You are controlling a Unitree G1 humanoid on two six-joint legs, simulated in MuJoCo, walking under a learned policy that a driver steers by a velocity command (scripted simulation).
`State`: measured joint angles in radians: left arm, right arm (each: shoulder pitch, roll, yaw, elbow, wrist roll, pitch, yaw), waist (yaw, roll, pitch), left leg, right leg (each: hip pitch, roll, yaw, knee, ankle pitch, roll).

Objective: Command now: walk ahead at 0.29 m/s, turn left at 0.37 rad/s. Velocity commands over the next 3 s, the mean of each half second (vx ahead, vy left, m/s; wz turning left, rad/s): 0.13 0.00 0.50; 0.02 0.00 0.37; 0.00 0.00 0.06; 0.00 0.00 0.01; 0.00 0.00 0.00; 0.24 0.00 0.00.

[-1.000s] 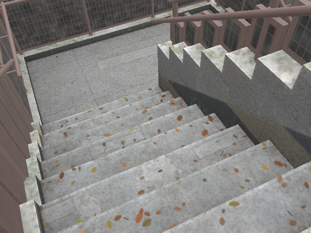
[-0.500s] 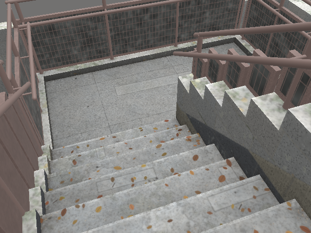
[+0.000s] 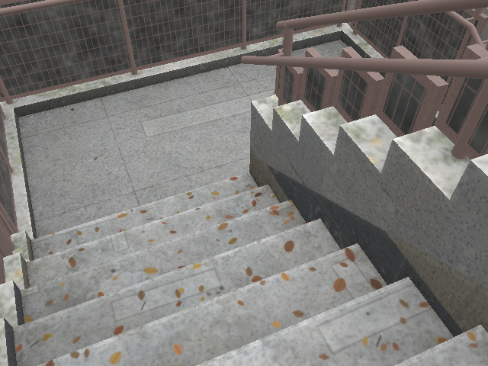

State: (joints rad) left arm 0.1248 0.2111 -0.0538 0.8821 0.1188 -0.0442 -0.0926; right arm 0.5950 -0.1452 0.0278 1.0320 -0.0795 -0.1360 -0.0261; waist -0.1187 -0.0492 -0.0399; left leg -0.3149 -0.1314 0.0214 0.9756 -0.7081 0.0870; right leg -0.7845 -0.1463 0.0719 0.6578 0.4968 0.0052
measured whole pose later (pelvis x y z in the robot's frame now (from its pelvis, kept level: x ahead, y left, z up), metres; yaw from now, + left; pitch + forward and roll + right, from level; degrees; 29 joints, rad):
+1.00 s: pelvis +0.18 +0.02 -0.14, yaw +28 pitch +5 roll +1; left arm 0.32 0.21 0.02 0.81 0.04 -0.04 -0.04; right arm 0.34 -0.19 0.03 0.92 0.00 -0.08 0.08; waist 0.00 -0.02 -0.06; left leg -0.49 -0.09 0.01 0.83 -0.42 0.07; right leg -0.55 -0.07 -0.05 0.94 -0.35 0.08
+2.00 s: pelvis +0.20 -0.02 -0.09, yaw +26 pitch +0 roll +0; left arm 0.27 0.17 0.05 1.11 0.03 -0.06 -0.11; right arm 0.26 -0.18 -0.03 1.18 -0.03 -0.01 0.09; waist 0.00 0.01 0.02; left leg -0.19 0.01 -0.01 0.44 -0.24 -0.01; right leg -0.20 0.04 -0.06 0.43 -0.23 -0.07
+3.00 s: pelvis +0.28 +0.10 -0.15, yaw +25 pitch +0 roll +1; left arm 0.52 0.11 0.06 1.10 0.09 -0.10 -0.03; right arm 0.35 -0.14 -0.05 1.02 -0.12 -0.17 0.05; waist 0.02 -0.03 0.00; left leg -0.36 -0.03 0.05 0.93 -0.63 0.03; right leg -0.44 0.05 0.16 1.30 -0.55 -0.20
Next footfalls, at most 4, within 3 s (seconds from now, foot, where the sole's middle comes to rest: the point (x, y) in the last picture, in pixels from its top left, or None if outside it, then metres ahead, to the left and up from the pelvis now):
0.12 right None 0.24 -0.15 -0.87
0.58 left None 0.18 0.11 -0.87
0.98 right None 0.27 -0.07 -0.87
2.94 left None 0.23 0.19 -0.87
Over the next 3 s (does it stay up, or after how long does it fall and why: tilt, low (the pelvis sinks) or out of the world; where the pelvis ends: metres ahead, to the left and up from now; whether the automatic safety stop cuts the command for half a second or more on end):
stays up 0.28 0.10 -0.15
